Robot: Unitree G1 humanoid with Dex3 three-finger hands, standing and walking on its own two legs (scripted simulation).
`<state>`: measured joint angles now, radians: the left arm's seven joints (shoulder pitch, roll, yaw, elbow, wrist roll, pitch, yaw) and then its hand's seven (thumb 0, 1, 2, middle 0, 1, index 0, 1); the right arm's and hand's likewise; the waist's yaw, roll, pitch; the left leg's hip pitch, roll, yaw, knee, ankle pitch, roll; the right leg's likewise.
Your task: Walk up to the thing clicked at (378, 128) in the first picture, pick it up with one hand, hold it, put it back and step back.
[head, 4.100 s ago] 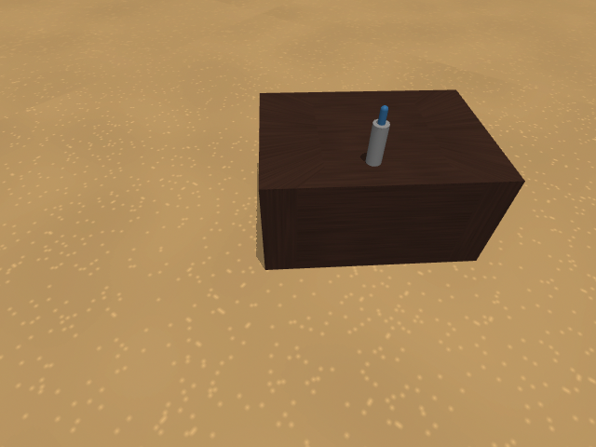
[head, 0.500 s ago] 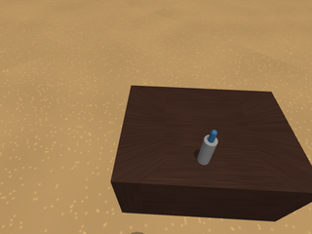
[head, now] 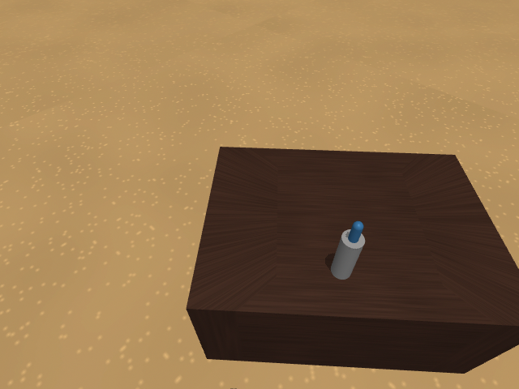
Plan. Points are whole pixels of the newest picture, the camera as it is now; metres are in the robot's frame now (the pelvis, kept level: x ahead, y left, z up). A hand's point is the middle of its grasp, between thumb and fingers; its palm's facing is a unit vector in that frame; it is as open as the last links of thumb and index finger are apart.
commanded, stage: stand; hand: right
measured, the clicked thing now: (349, 249) +0.50 -0.22 -0.22
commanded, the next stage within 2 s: none
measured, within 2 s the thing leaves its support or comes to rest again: neither
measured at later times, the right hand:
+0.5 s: hand out of the picture +0.09 -0.26 -0.16, palm faces -0.02 +0.94 -0.34, open 7.4 cm
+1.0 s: hand out of the picture +0.09 -0.26 -0.16, palm faces -0.03 +0.94 -0.34, open 7.4 cm
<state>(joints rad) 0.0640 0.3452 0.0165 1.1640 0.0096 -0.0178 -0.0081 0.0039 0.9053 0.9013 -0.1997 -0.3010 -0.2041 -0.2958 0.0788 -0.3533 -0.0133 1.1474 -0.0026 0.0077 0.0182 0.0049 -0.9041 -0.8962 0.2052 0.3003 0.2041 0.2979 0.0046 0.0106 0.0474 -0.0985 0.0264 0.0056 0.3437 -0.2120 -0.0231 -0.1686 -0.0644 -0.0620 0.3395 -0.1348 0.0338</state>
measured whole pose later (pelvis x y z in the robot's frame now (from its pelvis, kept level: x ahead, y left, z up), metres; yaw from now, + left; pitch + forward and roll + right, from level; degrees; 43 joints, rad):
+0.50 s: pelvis +0.02 -0.01 +0.00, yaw +0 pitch -2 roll +0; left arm 0.09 0.35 0.01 1.15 0.01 -0.01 -0.01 0.00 0.91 0.90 -0.20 -0.30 -0.20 -0.30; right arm 0.10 -0.36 -0.01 1.13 -0.01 -0.01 0.01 0.01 -0.90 -0.90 0.21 0.30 0.20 0.30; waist -0.01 0.00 0.04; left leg -0.07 0.04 0.00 0.33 -0.23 -0.03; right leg -0.14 -0.05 -0.07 0.33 -0.15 0.03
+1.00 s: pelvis +0.02 -0.01 +0.00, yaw +0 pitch -2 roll +0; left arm 0.10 0.35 0.01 1.15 0.01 -0.01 -0.01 0.00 0.91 0.90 -0.20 -0.30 -0.20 -0.30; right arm 0.11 -0.35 0.00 1.12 -0.01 0.00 0.01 0.01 -0.90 -0.90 0.21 0.30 0.20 0.30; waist 0.00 0.00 0.04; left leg -0.06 0.04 0.00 0.31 -0.22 -0.03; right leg -0.13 -0.05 -0.07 0.32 -0.16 0.03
